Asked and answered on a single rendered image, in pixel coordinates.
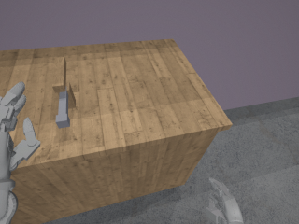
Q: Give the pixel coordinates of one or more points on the robot right hand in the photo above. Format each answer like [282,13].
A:
[227,209]

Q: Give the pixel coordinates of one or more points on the tap lever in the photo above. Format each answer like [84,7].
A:
[62,120]

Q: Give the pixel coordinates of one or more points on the counter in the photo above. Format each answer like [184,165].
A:
[140,121]

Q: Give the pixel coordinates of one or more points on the robot left hand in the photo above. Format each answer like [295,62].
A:
[10,107]

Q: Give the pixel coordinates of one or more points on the left robot forearm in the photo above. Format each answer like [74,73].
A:
[8,201]

